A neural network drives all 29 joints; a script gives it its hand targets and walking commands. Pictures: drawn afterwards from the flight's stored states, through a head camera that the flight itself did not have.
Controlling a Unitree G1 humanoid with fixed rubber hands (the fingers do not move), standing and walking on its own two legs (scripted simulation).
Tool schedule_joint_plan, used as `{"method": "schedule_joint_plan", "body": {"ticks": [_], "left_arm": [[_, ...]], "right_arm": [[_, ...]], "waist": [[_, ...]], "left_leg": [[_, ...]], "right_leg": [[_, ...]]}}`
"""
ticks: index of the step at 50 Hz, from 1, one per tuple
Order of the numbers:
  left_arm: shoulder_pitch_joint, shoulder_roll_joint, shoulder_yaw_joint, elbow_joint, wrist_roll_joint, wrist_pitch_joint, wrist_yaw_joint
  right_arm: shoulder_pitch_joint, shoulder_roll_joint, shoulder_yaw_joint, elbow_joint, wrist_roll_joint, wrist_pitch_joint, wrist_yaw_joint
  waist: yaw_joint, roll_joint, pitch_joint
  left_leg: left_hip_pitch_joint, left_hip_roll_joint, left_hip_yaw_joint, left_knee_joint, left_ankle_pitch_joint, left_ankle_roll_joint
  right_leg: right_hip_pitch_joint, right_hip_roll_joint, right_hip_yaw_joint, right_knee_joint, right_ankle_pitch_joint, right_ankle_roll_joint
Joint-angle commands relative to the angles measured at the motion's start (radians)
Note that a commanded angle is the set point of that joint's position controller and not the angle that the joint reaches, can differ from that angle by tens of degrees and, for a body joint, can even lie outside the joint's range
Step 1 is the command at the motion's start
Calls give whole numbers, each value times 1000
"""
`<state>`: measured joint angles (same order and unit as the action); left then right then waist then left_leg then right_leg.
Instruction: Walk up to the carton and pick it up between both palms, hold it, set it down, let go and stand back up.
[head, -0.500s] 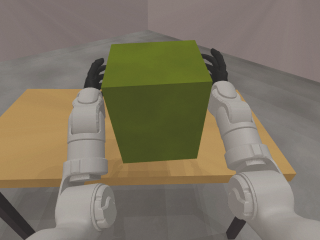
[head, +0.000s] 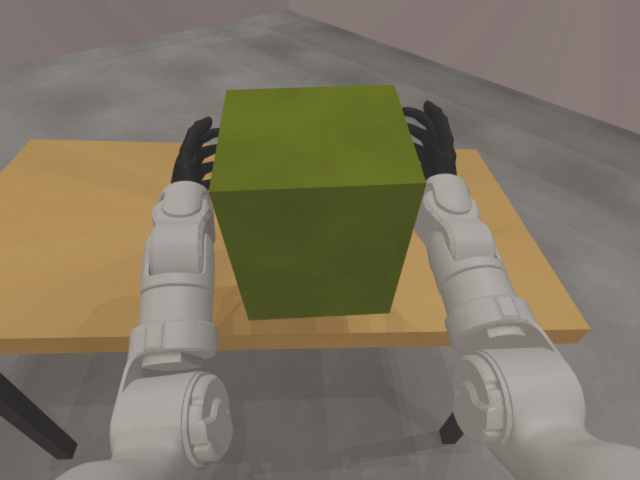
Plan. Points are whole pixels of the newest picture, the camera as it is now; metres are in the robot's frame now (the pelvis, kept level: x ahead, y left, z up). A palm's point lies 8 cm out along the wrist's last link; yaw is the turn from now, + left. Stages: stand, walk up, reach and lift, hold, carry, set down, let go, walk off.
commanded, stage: set down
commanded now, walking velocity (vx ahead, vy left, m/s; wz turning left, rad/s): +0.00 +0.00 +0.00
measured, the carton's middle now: (315, 212) +0.41 +0.01 +0.15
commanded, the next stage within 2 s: none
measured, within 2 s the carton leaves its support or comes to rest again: neither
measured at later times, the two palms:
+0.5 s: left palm (195, 206) +0.41 +0.16 +0.16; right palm (422, 183) +0.42 -0.12 +0.19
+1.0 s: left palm (197, 216) +0.42 +0.16 +0.13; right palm (415, 189) +0.43 -0.12 +0.17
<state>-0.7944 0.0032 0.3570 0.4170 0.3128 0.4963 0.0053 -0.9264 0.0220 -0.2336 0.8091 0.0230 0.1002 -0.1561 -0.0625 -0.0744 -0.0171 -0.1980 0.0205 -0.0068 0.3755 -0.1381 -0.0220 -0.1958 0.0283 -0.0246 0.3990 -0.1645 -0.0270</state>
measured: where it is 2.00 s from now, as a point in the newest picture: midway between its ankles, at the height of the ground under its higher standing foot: outside the picture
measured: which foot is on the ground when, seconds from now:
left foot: down 0.00-1.00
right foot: down 0.00-1.00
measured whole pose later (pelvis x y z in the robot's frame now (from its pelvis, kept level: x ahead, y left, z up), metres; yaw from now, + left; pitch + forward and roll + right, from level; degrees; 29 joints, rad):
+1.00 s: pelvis +0.02 +0.00 +0.00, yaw +0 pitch +0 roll +0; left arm -0.79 0.00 0.36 0.77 0.30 0.26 0.05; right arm -0.93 0.07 -0.52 0.99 -0.26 -0.04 -0.07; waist 0.00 -0.08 -0.04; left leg -0.20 0.02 -0.01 0.35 -0.15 -0.02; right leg -0.20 0.03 -0.02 0.38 -0.18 -0.03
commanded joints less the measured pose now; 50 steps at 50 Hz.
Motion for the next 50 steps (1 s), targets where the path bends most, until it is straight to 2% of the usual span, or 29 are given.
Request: {"method": "schedule_joint_plan", "body": {"ticks": [1, 3, 4, 6, 7, 8, 9, 12, 13, 15, 16, 19, 20, 22, 25, 26, 27, 28, 32, 33, 34, 35, 38, 39, 41, 43, 46, 48, 50], "left_arm": [[-741, -529, -387, -2, -115, -121, -99], [-650, -519, -333, 46, -89, -115, -103], [-723, -525, -362, -7, -114, -132, -97], [-711, -516, -329, 35, -98, -138, -107], [-732, -507, -309, 44, -80, -142, -104], [-803, -530, -327, -6, -103, -164, -98], [-832, -547, -372, -63, -123, -193, -82], [-808, -544, -398, -10, -145, -227, -66], [-802, -547, -377, 17, -134, -214, -70], [-738, -508, -311, 58, -97, -224, -83], [-707, -498, -269, 134, -76, -210, -96], [-800, -546, -351, 30, -117, -246, -76], [-838, -557, -346, 54, -108, -247, -75], [-843, -540, -290, 73, -85, -268, -62], [-812, -534, -280, 121, -97, -280, -70], [-837, -512, -245, 87, -77, -294, -67], [-812, -508, -237, 119, -73, -287, -71], [-848, -519, -257, 102, -80, -295, -63], [-827, -479, -242, 146, -95, -313, -72], [-859, -518, -267, 156, -108, -323, -68], [-876, -509, -244, 142, -98, -338, -58], [-878, -529, -257, 156, -108, -336, -52], [-873, -530, -248, 135, -89, -347, -49], [-877, -510, -220, 146, -83, -350, -51], [-812, -482, -213, 216, -66, -343, -67], [-843, -496, -199, 177, -71, -350, -59], [-905, -528, -242, 160, -90, -379, -49], [-834, -482, -173, 223, -63, -370, -61], [-850, -489, -174, 204, -76, -381, -68]], "right_arm": [[-642, 443, 168, -93, -63, -105, 156], [-613, 442, 185, -87, -54, -105, 162], [-639, 442, 173, -87, -59, -111, 160], [-649, 463, 174, -73, -75, -114, 162], [-637, 453, 147, -24, -76, -108, 168], [-678, 483, 171, -44, -75, -124, 177], [-690, 516, 178, -73, -78, -137, 177], [-676, 510, 193, -29, -95, -148, 179], [-666, 511, 158, -18, -102, -148, 170], [-589, 501, 142, 31, -118, -135, 176], [-610, 472, 84, 39, -148, -138, 175], [-644, 512, 138, -5, -126, -162, 188], [-670, 513, 91, 37, -152, -167, 188], [-672, 523, 97, 47, -164, -170, 198], [-671, 518, 73, 55, -180, -171, 200], [-604, 530, 41, 146, -201, -163, 211], [-619, 519, 51, 114, -197, -165, 211], [-662, 532, 62, 88, -185, -176, 217], [-651, 522, 15, 117, -235, -168, 216], [-684, 547, 17, 68, -231, -179, 216], [-689, 561, 29, 95, -239, -184, 224], [-695, 538, 11, 89, -260, -191, 226], [-609, 551, -24, 173, -271, -176, 229], [-615, 554, -37, 208, -275, -172, 231], [-585, 533, -60, 200, -289, -161, 230], [-627, 544, -60, 170, -305, -181, 239], [-629, 555, -70, 179, -317, -194, 239], [-631, 561, -70, 179, -317, -179, 239], [-628, 580, -63, 165, -315, -183, 236]], "waist": [[-5, 138, -510], [37, 74, -475], [19, 80, -494], [19, 69, -497], [23, 116, -447], [45, 99, -526], [39, 121, -588], [28, 130, -603], [15, 111, -579], [44, 78, -557], [25, 64, -474], [36, 125, -608], [17, 137, -592], [67, 110, -586], [65, 100, -531], [59, 119, -529], [75, 79, -545], [76, 124, -599], [50, 99, -540], [52, 102, -603], [82, 111, -592], [54, 92, -595], [52, 140, -584], [67, 122, -542], [41, 104, -442], [66, 114, -570], [43, 130, -602], [77, 70, -517], [81, 86, -567]], "left_leg": [[291, -46, 76, -97, 29, 9], [272, -46, 76, -101, 69, 20], [256, -45, 75, -103, 79, 9], [259, -43, 95, -103, 93, 11], [232, -55, 92, -108, 72, 7], [262, -44, 88, -110, 63, 10], [273, -43, 96, -96, 92, 2], [287, -51, 93, -68, 190, -17], [266, -48, 100, -71, 170, -13], [238, -44, 102, -98, 127, 2], [212, -49, 108, -117, 67, 10], [246, -46, 103, -88, 159, -19], [219, -52, 107, -95, 119, -18], [246, -41, 107, -90, 132, -12], [196, -43, 119, -115, 91, -1], [198, -40, 119, -117, 92, -3], [182, -39, 124, -115, 90, 1], [190, -43, 119, -108, 86, -7], [129, -45, 135, -128, 45, -4], [141, -43, 123, -118, 64, -7], [131, -45, 130, -117, 61, -11], [137, -40, 124, -119, 52, -14], [156, -34, 114, -108, 108, -31], [156, -31, 120, -106, 108, -30], [119, -33, 126, -133, 54, -20], [143, -31, 124, -119, 110, -19], [135, -28, 124, -106, 138, -39], [126, -33, 133, -124, 87, -11], [64, -34, 142, -129, 79, -11]], "right_leg": [[240, -22, -82, -134, 55, 63], [289, -15, -79, -132, 97, 69], [300, -7, -84, -121, 100, 64], [323, -17, -82, -117, 154, 79], [297, -24, -73, -119, 123, 78], [292, -22, -73, -119, 101, 72], [292, -24, -65, -107, 150, 72], [300, -13, -77, -105, 237, 74], [306, -20, -75, -108, 231, 75], [337, -17, -66, -109, 235, 81], [336, -28, -66, -128, 166, 85], [329, -20, -77, -102, 245, 73], [317, -28, -74, -103, 201, 74], [317, -16, -68, -106, 201, 74], [324, -26, -60, -103, 199, 83], [304, -30, -60, -107, 176, 82], [330, -32, -60, -106, 195, 81], [322, -30, -67, -94, 191, 77], [362, -30, -62, -91, 215, 92], [344, -30, -57, -96, 215, 82], [343, -27, -60, -85, 190, 81], [323, -20, -78, -88, 181, 78], [311, -25, -70, -84, 215, 74], [301, -26, -62, -90, 208, 86], [325, -28, -62, -103, 204, 93], [327, -37, -56, -101, 240, 92], [294, -32, -74, -82, 250, 86], [321, -31, -52, -99, 236, 101], [373, -43, -36, -72, 306, 113]]}}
